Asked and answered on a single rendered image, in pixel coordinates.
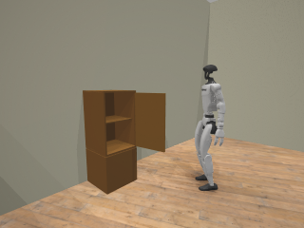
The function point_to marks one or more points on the right robot shin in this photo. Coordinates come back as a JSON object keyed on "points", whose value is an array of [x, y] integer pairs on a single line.
{"points": [[199, 157]]}

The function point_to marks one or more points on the robot left upper arm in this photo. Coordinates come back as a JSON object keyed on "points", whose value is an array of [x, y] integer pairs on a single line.
{"points": [[216, 88]]}

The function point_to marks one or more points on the robot left forearm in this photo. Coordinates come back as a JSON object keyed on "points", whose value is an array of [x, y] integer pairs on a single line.
{"points": [[220, 119]]}

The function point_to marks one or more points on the left robot hand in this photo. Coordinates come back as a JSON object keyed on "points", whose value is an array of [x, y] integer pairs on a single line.
{"points": [[219, 134]]}

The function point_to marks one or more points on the right robot foot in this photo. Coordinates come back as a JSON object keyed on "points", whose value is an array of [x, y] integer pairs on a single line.
{"points": [[201, 178]]}

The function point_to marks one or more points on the cupboard door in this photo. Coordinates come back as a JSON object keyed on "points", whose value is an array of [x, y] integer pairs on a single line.
{"points": [[150, 120]]}

